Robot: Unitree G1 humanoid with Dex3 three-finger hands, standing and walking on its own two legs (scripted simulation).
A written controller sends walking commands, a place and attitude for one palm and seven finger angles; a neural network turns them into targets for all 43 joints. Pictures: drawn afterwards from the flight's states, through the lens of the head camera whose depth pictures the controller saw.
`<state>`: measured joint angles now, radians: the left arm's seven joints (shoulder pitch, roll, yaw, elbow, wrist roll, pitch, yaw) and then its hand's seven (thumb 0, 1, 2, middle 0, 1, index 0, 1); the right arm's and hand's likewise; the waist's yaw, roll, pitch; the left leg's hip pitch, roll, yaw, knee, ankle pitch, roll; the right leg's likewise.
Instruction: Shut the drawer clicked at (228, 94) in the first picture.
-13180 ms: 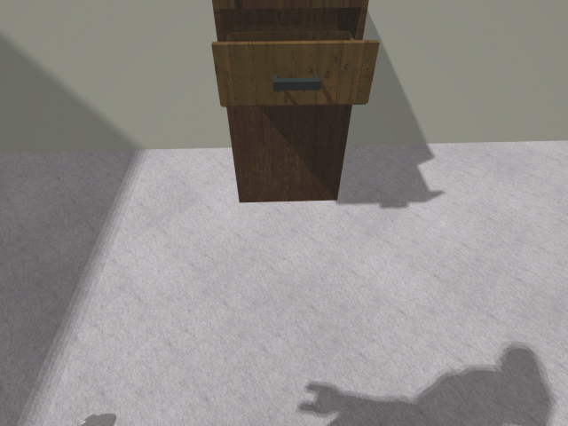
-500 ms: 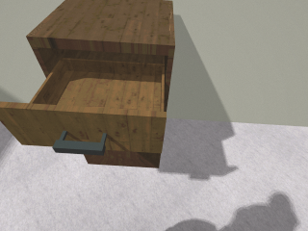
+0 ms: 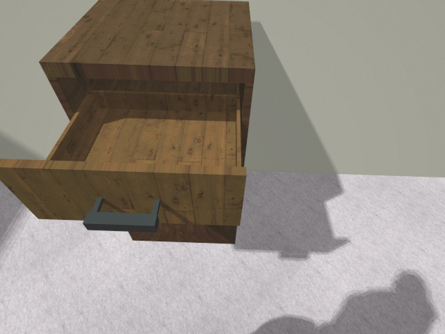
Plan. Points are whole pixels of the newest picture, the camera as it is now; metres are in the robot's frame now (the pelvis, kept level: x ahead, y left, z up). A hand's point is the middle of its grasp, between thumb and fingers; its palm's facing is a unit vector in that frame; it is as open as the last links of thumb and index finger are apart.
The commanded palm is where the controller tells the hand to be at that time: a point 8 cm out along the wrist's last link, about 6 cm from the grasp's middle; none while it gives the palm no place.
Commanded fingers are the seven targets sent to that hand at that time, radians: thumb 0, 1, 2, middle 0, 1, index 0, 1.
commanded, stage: look again from close up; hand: left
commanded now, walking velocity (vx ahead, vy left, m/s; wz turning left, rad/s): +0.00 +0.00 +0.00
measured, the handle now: (125, 212) +0.32 +0.21 +0.02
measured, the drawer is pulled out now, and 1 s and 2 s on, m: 0.29 0.29 0.29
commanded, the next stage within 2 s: shuffle to correct the standing spot in 0.46 s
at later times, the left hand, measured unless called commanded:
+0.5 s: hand out of the picture -0.03 +0.18 -0.19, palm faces +0.02 -0.99 -0.17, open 7.4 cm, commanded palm none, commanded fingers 0.00 0.90 0.90 -0.20 -0.30 -0.20 -0.30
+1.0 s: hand out of the picture -0.06 +0.17 -0.19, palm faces +0.02 -0.99 -0.15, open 7.4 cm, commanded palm none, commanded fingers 0.00 0.90 0.90 -0.20 -0.30 -0.20 -0.30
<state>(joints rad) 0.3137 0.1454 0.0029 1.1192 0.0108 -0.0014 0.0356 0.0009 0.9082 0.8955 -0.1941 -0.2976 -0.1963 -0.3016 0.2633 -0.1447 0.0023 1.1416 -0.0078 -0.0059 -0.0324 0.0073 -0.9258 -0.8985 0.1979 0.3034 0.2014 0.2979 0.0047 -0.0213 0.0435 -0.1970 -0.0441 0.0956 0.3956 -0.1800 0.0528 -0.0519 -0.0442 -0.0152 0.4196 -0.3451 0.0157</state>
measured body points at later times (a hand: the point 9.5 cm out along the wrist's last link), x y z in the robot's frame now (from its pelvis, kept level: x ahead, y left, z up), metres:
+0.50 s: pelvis -0.03 +0.01 -0.01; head -0.02 +0.03 +0.44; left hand -0.03 +0.23 -0.17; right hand +0.00 -0.22 -0.15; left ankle +0.02 +0.09 -0.74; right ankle -0.07 -0.12 -0.74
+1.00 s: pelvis +0.01 +0.01 -0.01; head +0.03 +0.03 +0.44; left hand -0.05 +0.23 -0.17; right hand +0.02 -0.21 -0.16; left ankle +0.02 +0.09 -0.74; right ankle -0.07 -0.12 -0.74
